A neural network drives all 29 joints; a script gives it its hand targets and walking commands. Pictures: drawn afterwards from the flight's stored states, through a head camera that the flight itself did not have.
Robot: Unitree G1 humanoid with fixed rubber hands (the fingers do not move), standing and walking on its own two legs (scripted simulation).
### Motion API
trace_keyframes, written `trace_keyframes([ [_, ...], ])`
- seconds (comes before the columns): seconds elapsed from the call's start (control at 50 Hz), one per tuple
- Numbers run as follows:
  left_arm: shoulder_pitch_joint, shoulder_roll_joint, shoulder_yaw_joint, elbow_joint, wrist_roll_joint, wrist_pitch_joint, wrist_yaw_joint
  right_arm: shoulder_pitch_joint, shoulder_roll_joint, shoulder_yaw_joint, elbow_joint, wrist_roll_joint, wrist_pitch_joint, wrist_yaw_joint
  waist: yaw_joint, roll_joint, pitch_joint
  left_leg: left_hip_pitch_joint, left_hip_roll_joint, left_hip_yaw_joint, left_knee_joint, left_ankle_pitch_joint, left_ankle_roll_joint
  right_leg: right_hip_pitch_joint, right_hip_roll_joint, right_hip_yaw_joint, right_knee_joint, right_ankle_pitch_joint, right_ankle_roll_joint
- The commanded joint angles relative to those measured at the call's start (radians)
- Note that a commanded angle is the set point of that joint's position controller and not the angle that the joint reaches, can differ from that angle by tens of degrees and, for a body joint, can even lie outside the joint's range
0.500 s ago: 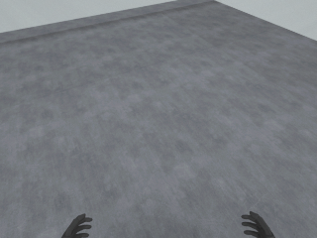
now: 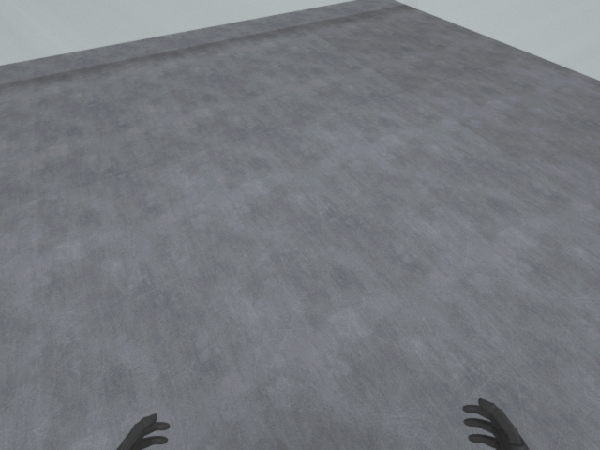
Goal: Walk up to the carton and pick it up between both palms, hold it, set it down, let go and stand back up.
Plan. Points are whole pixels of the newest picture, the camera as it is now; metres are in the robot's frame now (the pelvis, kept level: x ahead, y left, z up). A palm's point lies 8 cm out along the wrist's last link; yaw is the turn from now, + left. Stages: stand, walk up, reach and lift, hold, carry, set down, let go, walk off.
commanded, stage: stand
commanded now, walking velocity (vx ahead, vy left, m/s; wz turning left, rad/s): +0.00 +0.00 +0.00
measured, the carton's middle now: out of the picture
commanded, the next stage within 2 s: walk up in 1.46 s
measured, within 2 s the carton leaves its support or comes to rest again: neither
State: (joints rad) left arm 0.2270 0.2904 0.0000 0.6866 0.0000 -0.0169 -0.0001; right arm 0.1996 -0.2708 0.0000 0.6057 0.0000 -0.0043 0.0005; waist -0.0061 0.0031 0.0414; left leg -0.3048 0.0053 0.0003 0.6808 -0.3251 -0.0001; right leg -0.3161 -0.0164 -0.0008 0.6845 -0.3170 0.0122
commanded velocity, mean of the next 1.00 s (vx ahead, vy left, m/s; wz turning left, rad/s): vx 0.00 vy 0.00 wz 0.00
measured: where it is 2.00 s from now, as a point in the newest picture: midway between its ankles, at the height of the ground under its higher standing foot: outside the picture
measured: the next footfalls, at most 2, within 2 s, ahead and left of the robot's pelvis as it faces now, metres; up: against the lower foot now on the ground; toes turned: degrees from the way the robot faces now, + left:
none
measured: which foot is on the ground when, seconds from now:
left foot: down 0.00-1.00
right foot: down 0.00-1.00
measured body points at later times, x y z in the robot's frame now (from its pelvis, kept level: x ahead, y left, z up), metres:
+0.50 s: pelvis +0.00 +0.00 +0.00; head -0.01 +0.00 +0.45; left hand +0.13 +0.27 -0.10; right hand +0.16 -0.26 -0.08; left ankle +0.03 +0.12 -0.72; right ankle +0.03 -0.12 -0.72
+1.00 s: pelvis -0.01 +0.00 +0.00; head -0.02 +0.00 +0.45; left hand +0.12 +0.27 -0.10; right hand +0.16 -0.26 -0.08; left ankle +0.03 +0.12 -0.72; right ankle +0.03 -0.12 -0.72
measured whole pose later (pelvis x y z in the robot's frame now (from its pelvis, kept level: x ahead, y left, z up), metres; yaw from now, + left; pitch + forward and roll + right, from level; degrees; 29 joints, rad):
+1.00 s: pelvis -0.01 +0.00 +0.00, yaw +0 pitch -4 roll +0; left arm 0.23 0.31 0.00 0.76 0.00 -0.02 0.00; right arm 0.20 -0.29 0.00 0.62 0.00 0.00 0.00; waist -0.01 0.00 0.04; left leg -0.29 0.01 0.00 0.68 -0.32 0.00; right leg -0.31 -0.02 0.00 0.68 -0.31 0.01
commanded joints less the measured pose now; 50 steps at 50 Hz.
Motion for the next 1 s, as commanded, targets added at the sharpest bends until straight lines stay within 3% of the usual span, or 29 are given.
trace_keyframes([
  [0.0,-0.039,0.235,0.085,-0.058,0.014,-0.038,-0.007,-0.052,-0.227,-0.087,-0.030,-0.005,-0.041,-0.002,-0.003,0.047,-0.088,0.041,0.105,-0.073,-0.186,0.055,0.044,0.065,-0.078,0.120,-0.151,0.145,-0.051],
  [0.06,-0.041,0.197,0.071,-0.079,0.009,-0.040,-0.011,-0.080,-0.235,-0.086,-0.045,0.005,-0.048,0.006,0.019,0.048,-0.065,0.031,0.107,-0.073,-0.195,0.078,0.039,0.082,-0.070,0.096,-0.161,0.142,-0.052],
  [0.1,-0.068,0.214,0.081,-0.072,0.006,-0.034,-0.005,-0.079,-0.218,-0.085,-0.050,-0.003,-0.049,0.006,0.006,0.038,-0.093,0.052,0.110,-0.090,-0.185,0.098,0.044,0.077,-0.080,0.102,-0.162,0.156,-0.048],
  [0.12,-0.072,0.208,0.080,-0.055,0.009,-0.030,-0.009,-0.047,-0.205,-0.079,-0.034,-0.005,-0.049,0.011,0.000,-0.008,-0.106,0.075,0.123,-0.097,-0.186,0.099,0.040,0.073,-0.080,0.105,-0.164,0.121,-0.057],
  [0.2,-0.065,0.232,0.074,-0.049,0.004,-0.027,-0.003,-0.048,-0.231,-0.096,-0.027,-0.012,-0.034,0.005,-0.006,0.034,-0.035,0.050,0.107,-0.082,-0.213,0.045,0.040,0.043,-0.084,0.115,-0.182,0.115,-0.059],
  [0.24,-0.063,0.234,0.080,-0.056,0.011,-0.034,-0.012,-0.071,-0.242,-0.088,-0.023,-0.006,-0.035,0.003,0.012,0.046,-0.074,0.034,0.116,-0.111,-0.230,0.021,0.040,0.077,-0.086,0.106,-0.179,0.092,-0.056],
  [0.28,-0.075,0.227,0.077,-0.034,0.012,-0.028,-0.012,-0.051,-0.251,-0.099,-0.006,0.004,-0.040,0.002,-0.021,0.012,-0.039,0.059,0.104,-0.083,-0.228,0.026,0.023,0.014,-0.079,0.097,-0.194,0.056,-0.055],
  [0.3,-0.067,0.218,0.073,-0.029,0.007,-0.032,-0.009,-0.052,-0.269,-0.098,-0.001,0.004,-0.033,0.003,0.000,0.059,-0.075,0.074,0.115,-0.086,-0.216,0.028,0.028,0.057,-0.078,0.110,-0.204,0.087,-0.047],
  [0.34,-0.076,0.247,0.080,-0.031,-0.002,-0.030,-0.005,-0.074,-0.278,-0.102,-0.008,-0.012,-0.040,0.000,0.005,0.030,-0.065,0.037,0.108,-0.102,-0.206,0.046,0.039,0.072,-0.076,0.100,-0.196,0.121,-0.045],
  [0.36,-0.076,0.209,0.076,-0.045,0.005,-0.036,-0.008,-0.079,-0.237,-0.098,-0.027,-0.002,-0.045,0.003,0.010,-0.023,-0.100,0.054,0.105,-0.090,-0.214,0.042,0.035,0.082,-0.087,0.113,-0.192,0.119,-0.055],
  [0.4,-0.086,0.233,0.084,-0.029,0.007,-0.034,-0.010,-0.060,-0.239,-0.086,-0.017,0.001,-0.048,-0.002,-0.012,0.041,-0.083,0.060,0.104,-0.079,-0.193,0.080,0.031,0.063,-0.077,0.122,-0.180,0.144,-0.052],
  [0.42,-0.056,0.238,0.078,-0.018,0.004,-0.038,-0.008,-0.054,-0.265,-0.094,0.006,-0.002,-0.038,0.006,0.005,0.040,-0.059,0.030,0.106,-0.075,-0.180,0.082,0.040,0.083,-0.085,0.127,-0.176,0.147,-0.056],
  [0.46,-0.081,0.250,0.085,-0.022,0.008,-0.033,-0.001,-0.034,-0.228,-0.083,-0.002,0.005,-0.034,0.005,-0.013,0.002,-0.080,0.063,0.112,-0.084,-0.223,0.097,0.025,0.056,-0.084,0.115,-0.173,0.145,-0.052],
  [0.48,-0.040,0.193,0.073,-0.031,0.003,-0.041,-0.010,-0.075,-0.230,-0.078,-0.006,0.005,-0.039,-0.002,0.027,0.071,-0.086,0.046,0.110,-0.080,-0.205,0.111,0.038,0.080,-0.083,0.111,-0.179,0.124,-0.057],
  [0.52,-0.080,0.196,0.069,-0.031,0.002,-0.031,-0.014,-0.032,-0.238,-0.086,0.009,0.014,-0.039,0.001,-0.004,0.006,-0.042,0.059,0.095,-0.082,-0.223,0.022,0.025,0.037,-0.075,0.111,-0.209,0.070,-0.059],
  [0.56,-0.063,0.207,0.071,-0.021,0.004,-0.032,-0.015,-0.084,-0.229,-0.083,-0.011,0.003,-0.037,0.005,-0.002,0.046,-0.058,0.036,0.114,-0.104,-0.229,0.017,0.036,0.059,-0.075,0.097,-0.194,0.062,-0.053],
  [0.58,-0.069,0.243,0.090,-0.030,0.002,-0.032,-0.015,-0.082,-0.232,-0.087,-0.026,0.003,-0.044,0.001,0.018,0.005,-0.044,0.012,0.111,-0.111,-0.241,0.014,0.036,0.047,-0.074,0.102,-0.203,0.007,-0.055],
  [0.6,-0.071,0.237,0.080,-0.032,0.020,-0.034,-0.011,-0.126,-0.238,-0.093,-0.029,-0.001,-0.038,0.012,0.019,0.053,-0.055,0.035,0.104,-0.087,-0.223,0.004,0.028,0.049,-0.066,0.099,-0.202,0.030,-0.054],
  [0.64,-0.080,0.238,0.084,-0.010,0.006,-0.034,-0.007,-0.073,-0.262,-0.103,-0.003,0.009,-0.042,0.009,0.004,0.011,-0.013,-0.006,0.105,-0.096,-0.216,-0.017,0.033,0.041,-0.098,0.145,-0.225,0.045,-0.064],
  [0.66,-0.088,0.222,0.076,-0.023,0.011,-0.034,-0.012,-0.037,-0.230,-0.087,0.002,0.004,-0.039,0.012,-0.027,0.020,-0.090,0.073,0.113,-0.092,-0.203,0.047,0.025,0.052,-0.088,0.137,-0.208,0.071,-0.062],
  [0.74,-0.044,0.216,0.073,-0.003,-0.005,-0.043,-0.015,-0.089,-0.266,-0.096,-0.006,0.008,-0.046,0.008,0.020,0.057,-0.060,0.044,0.117,-0.119,-0.251,0.025,0.046,0.078,-0.076,0.108,-0.194,0.100,-0.052],
  [0.76,-0.079,0.214,0.072,0.002,0.002,-0.035,-0.012,-0.053,-0.241,-0.094,0.008,0.003,-0.045,0.000,-0.006,0.087,-0.071,0.066,0.117,-0.102,-0.245,0.030,0.039,0.070,-0.087,0.115,-0.206,0.111,-0.048],
  [0.8,-0.088,0.234,0.078,-0.013,0.004,-0.032,-0.010,-0.076,-0.244,-0.094,-0.014,0.003,-0.043,0.004,0.007,0.019,-0.093,0.055,0.127,-0.119,-0.237,0.120,0.043,0.092,-0.081,0.096,-0.177,0.143,-0.047],
  [0.84,-0.062,0.224,0.073,0.005,0.002,-0.034,-0.006,-0.068,-0.218,-0.085,0.005,0.011,-0.045,0.003,-0.009,0.069,-0.108,0.107,0.112,-0.097,-0.224,0.098,0.032,0.084,-0.078,0.120,-0.192,0.165,-0.053],
  [0.88,-0.082,0.219,0.078,0.012,0.000,-0.032,-0.009,-0.071,-0.204,-0.067,0.005,0.004,-0.043,0.004,0.008,0.067,-0.095,0.092,0.130,-0.112,-0.222,0.120,0.036,0.070,-0.087,0.128,-0.198,0.118,-0.058],
  [0.92,-0.121,0.226,0.076,-0.007,0.003,-0.030,-0.013,-0.047,-0.273,-0.099,0.014,0.007,-0.039,-0.004,-0.028,0.064,-0.022,0.049,0.115,-0.105,-0.235,0.047,0.031,0.026,-0.082,0.114,-0.222,0.094,-0.050],
  [0.94,-0.087,0.232,0.074,-0.008,-0.005,-0.034,-0.009,-0.095,-0.278,-0.095,0.005,-0.002,-0.034,-0.004,0.005,0.032,-0.044,0.022,0.122,-0.112,-0.223,-0.024,0.043,0.051,-0.085,0.122,-0.235,0.049,-0.047],
  [0.96,-0.117,0.235,0.076,-0.014,0.003,-0.029,-0.010,-0.063,-0.239,-0.094,0.006,0.006,-0.029,0.001,-0.030,0.027,-0.030,0.029,0.110,-0.129,-0.238,-0.026,0.037,0.030,-0.082,0.114,-0.212,0.011,-0.052],
  [0.98,-0.096,0.244,0.082,-0.004,0.002,-0.032,-0.009,-0.073,-0.272,-0.101,0.011,0.002,-0.028,0.001,0.021,0.003,-0.035,0.001,0.108,-0.124,-0.233,-0.057,0.041,0.065,-0.080,0.114,-0.220,0.003,-0.047],
])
